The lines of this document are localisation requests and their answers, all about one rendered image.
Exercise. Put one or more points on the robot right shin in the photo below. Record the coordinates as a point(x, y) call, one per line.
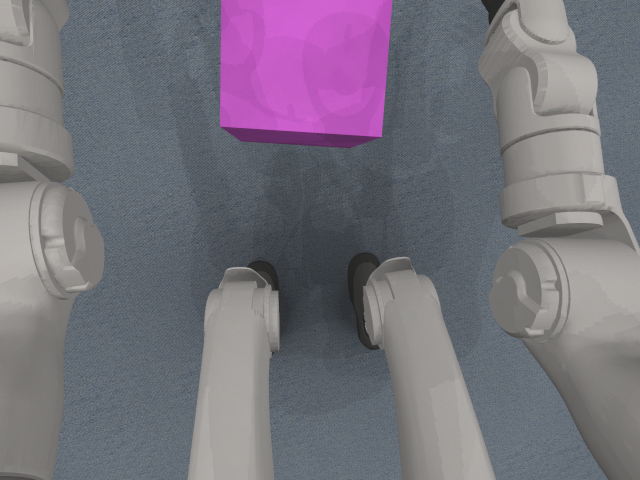
point(399, 264)

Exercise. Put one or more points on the robot left forearm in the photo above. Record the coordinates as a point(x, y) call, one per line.
point(34, 145)

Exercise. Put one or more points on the carton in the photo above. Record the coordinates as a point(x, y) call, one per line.
point(304, 72)

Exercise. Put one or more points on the robot right forearm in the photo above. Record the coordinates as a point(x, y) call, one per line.
point(544, 96)

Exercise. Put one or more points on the right robot hand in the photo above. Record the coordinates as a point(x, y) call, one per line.
point(492, 7)

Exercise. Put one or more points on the robot left upper arm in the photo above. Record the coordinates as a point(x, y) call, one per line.
point(50, 251)

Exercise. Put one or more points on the robot right upper arm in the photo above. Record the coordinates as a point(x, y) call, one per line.
point(575, 304)

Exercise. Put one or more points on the robot right thigh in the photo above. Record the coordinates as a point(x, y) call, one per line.
point(438, 431)

